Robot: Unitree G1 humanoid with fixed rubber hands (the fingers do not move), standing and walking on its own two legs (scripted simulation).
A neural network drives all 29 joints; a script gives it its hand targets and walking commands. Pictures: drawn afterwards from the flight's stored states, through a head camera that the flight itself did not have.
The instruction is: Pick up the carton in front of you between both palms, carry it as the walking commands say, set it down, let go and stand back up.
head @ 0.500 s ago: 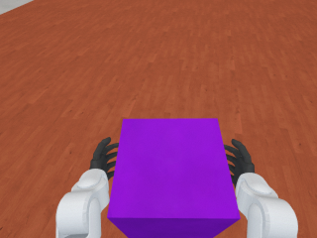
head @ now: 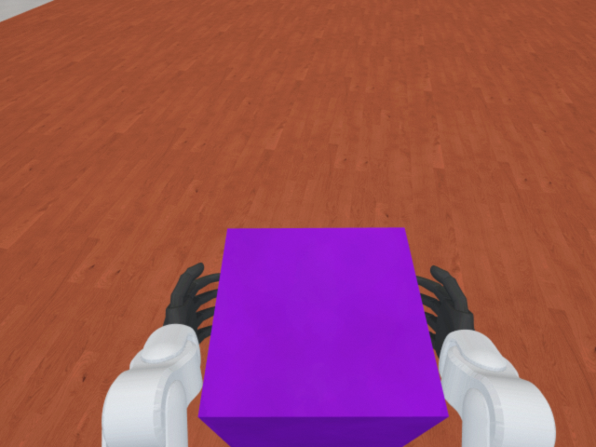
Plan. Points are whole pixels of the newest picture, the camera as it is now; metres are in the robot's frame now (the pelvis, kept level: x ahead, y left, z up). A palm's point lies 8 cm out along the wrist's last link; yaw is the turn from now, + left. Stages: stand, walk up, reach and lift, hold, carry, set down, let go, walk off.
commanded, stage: carry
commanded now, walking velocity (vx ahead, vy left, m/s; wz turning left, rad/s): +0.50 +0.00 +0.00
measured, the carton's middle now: (315, 349) +0.25 +0.00 +0.03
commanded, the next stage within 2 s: none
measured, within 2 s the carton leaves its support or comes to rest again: neither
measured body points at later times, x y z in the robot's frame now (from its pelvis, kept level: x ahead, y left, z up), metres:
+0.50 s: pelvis +0.34 +0.00 -0.01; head +0.34 +0.00 +0.44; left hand +0.60 +0.16 +0.09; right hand +0.60 -0.15 +0.09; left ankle +0.49 +0.11 -0.73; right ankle +0.16 -0.10 -0.73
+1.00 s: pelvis +0.68 +0.00 -0.01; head +0.67 +0.00 +0.44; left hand +0.93 +0.15 +0.09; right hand +0.93 -0.15 +0.09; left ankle +0.50 +0.10 -0.73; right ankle +0.82 -0.11 -0.73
